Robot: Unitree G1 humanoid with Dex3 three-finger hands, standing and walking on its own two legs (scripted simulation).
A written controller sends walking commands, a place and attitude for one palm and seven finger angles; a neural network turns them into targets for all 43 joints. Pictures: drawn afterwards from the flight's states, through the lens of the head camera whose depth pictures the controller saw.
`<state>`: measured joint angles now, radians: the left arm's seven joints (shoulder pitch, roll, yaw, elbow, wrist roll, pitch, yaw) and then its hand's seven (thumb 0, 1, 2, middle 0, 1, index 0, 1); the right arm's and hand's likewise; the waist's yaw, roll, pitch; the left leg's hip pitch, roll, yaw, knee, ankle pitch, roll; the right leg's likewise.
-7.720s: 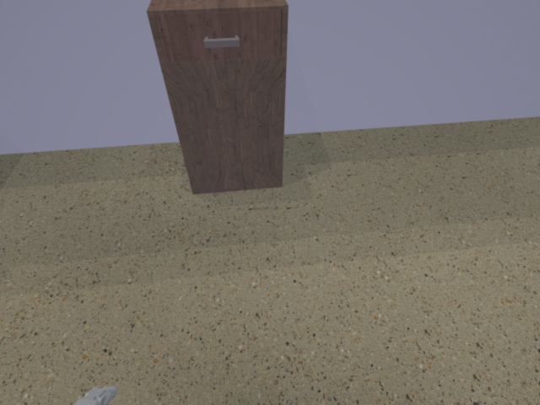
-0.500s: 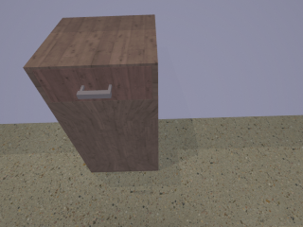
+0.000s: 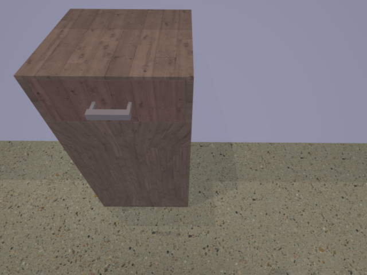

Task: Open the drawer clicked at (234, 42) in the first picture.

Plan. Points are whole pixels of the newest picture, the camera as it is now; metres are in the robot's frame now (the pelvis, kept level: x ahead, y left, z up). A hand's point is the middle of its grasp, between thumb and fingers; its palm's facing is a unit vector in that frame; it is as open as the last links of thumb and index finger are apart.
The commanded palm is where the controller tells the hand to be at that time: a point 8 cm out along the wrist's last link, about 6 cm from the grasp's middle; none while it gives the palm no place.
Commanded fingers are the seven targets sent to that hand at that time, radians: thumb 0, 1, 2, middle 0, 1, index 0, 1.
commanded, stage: come to a stop and stand still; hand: left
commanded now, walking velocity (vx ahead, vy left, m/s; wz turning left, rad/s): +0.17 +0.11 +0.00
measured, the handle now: (110, 109) +0.53 +0.25 +0.03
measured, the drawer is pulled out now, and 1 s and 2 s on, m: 0.00 0.00 0.00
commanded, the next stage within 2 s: look again from close up in 1.22 s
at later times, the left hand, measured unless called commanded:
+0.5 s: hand out of the picture +0.06 +0.19 -0.16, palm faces +0.07 -0.96 -0.26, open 7.3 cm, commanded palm none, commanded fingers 0.00 0.90 0.90 -0.20 -0.30 -0.20 -0.30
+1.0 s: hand out of the picture +0.01 +0.12 -0.16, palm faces +0.08 -0.98 -0.18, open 7.3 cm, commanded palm none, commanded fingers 0.00 0.90 0.90 -0.20 -0.30 -0.20 -0.30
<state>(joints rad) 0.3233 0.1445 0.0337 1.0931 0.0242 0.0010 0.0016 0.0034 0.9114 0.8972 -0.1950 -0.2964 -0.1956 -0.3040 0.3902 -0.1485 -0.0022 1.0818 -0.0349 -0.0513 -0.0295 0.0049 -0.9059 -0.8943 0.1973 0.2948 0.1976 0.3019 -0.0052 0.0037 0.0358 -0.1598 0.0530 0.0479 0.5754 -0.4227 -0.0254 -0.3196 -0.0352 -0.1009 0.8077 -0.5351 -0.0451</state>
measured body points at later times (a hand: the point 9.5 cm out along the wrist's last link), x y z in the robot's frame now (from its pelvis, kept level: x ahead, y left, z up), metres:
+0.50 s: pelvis +0.04 +0.00 +0.00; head +0.09 -0.02 +0.45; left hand +0.06 +0.24 -0.14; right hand +0.12 -0.22 -0.16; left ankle +0.07 +0.14 -0.72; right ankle +0.01 -0.09 -0.72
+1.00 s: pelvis +0.01 -0.04 +0.02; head +0.02 -0.05 +0.47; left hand +0.00 +0.18 -0.14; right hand +0.04 -0.26 -0.15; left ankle +0.01 +0.11 -0.72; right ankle +0.01 -0.09 -0.72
